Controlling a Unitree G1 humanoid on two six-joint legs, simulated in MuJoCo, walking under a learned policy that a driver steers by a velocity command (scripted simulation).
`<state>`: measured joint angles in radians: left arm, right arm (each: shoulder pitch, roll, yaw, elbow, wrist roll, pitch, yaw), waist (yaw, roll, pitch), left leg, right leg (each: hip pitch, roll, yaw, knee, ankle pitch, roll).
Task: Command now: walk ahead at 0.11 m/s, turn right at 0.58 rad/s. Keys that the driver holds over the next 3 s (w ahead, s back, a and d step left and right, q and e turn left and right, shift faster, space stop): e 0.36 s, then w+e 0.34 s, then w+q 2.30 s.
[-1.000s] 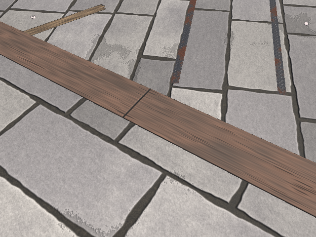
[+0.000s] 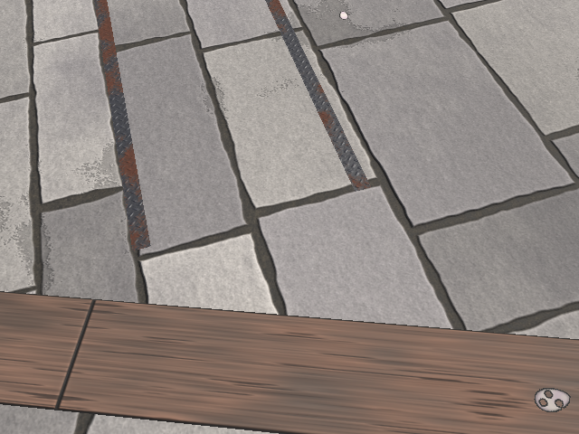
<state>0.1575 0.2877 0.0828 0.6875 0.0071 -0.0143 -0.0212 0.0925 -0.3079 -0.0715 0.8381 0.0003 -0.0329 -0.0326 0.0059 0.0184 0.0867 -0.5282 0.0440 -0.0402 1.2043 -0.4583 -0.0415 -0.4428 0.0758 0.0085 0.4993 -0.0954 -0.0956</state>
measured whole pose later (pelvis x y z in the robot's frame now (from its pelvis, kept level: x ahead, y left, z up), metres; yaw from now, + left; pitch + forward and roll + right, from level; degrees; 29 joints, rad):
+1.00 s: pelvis +0.19 -0.08 +0.01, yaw -25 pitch +1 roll +0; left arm 0.32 0.24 0.05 0.69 0.01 -0.07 -0.02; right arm 0.29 -0.31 -0.07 0.80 0.04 -0.05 0.03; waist 0.00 0.05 0.00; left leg -0.60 0.08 -0.05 1.13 -0.22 0.01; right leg -0.15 0.01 -0.09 0.38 -0.26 -0.04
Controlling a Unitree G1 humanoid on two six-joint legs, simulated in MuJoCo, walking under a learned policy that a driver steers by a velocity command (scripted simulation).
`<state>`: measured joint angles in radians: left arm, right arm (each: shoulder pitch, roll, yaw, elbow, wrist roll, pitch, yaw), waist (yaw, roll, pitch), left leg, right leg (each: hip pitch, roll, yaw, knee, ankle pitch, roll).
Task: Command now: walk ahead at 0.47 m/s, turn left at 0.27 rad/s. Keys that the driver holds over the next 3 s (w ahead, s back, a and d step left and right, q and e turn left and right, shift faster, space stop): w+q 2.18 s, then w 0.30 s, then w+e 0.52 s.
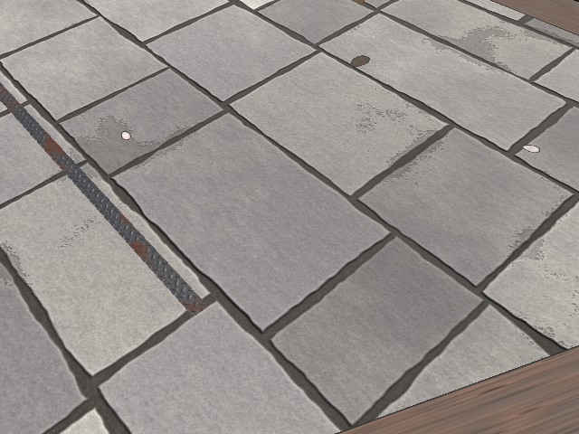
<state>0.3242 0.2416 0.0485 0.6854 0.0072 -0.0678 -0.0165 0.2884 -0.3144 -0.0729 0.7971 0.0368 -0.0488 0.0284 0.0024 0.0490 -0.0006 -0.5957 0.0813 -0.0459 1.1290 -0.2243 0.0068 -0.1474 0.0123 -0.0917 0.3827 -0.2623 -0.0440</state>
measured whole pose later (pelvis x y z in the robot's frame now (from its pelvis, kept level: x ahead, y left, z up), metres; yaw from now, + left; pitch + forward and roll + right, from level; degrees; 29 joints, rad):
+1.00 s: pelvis +0.61 +0.03 -0.15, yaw +35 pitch +3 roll +0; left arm 0.19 0.25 0.06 0.79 -0.01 -0.10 -0.06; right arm 0.45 -0.27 -0.06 0.80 0.06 -0.02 -0.04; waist -0.06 0.05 -0.04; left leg -0.45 -0.09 -0.25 1.75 -0.73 -0.01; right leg -0.38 0.04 0.04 0.59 -0.25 -0.01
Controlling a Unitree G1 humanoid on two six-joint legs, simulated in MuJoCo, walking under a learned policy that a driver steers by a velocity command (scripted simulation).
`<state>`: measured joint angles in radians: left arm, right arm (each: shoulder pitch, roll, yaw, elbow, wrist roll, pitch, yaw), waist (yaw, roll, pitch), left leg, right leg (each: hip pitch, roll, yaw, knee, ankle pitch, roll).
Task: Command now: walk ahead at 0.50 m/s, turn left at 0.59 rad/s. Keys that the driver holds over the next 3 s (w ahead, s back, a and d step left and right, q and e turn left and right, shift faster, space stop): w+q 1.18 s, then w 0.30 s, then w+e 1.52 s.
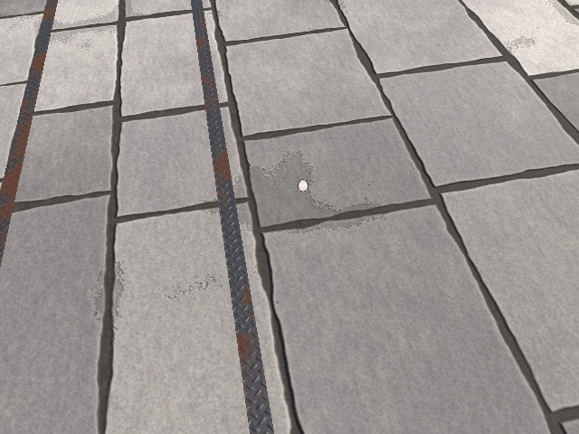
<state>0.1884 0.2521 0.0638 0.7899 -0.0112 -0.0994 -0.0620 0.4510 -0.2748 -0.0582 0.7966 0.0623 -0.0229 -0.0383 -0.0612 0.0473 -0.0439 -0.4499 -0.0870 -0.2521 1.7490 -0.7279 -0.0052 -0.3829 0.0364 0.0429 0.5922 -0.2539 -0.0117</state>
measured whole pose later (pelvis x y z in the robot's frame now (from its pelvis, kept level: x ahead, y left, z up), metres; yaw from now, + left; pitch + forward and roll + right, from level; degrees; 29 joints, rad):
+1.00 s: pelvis +0.54 +0.05 +0.01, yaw +36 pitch +2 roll -1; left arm 0.15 0.25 0.05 0.68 0.01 -0.10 -0.01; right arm 0.34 -0.30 -0.07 0.71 0.03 -0.02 -0.01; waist -0.03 0.03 0.02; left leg -0.41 -0.05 -0.11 1.20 -0.41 0.02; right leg -0.35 0.03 -0.01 0.52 -0.19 -0.01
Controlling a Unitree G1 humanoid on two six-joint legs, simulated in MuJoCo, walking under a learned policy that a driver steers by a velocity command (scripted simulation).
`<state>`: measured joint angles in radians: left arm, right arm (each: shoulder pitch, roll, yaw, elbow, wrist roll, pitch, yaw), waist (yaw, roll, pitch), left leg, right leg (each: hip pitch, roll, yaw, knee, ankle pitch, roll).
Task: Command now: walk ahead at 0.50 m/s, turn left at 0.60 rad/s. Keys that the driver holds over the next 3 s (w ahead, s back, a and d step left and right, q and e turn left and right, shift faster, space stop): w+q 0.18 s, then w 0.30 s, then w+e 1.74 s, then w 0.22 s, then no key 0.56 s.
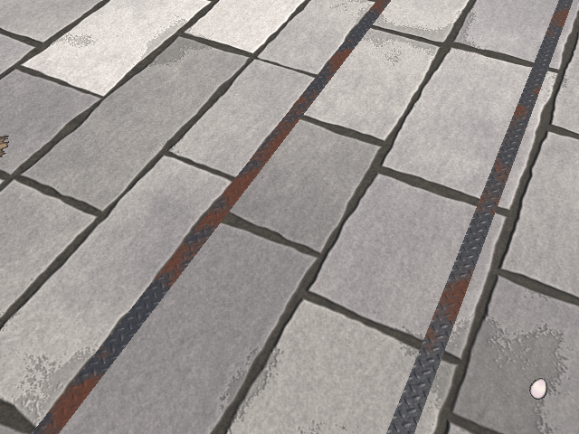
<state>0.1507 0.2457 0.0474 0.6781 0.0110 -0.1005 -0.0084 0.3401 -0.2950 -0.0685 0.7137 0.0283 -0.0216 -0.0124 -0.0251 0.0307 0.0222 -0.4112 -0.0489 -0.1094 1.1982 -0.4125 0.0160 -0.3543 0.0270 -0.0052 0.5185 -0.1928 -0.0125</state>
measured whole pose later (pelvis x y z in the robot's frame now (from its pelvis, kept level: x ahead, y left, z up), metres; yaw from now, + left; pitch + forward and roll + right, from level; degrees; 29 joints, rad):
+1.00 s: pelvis +0.53 +0.08 -0.02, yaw -1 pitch +2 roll +1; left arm 0.11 0.29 0.05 0.67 -0.02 -0.05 -0.05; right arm 0.30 -0.29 -0.05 0.82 0.00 -0.05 -0.02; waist -0.03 -0.01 0.06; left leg -0.13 0.02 0.07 0.96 -0.47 -0.01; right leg -0.51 0.05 -0.04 0.64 -0.16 -0.10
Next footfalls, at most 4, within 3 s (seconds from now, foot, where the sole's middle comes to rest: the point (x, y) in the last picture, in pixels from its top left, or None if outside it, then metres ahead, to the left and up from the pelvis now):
0.38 left None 0.33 0.19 -0.77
0.94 right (299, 353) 0.67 0.00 -0.77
1.42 left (232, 258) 0.96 0.18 -0.77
1.94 right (355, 214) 1.11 -0.18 -0.77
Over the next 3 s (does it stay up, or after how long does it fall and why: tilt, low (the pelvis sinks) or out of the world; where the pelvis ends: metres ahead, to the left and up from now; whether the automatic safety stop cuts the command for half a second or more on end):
stays up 1.37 -0.30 0.00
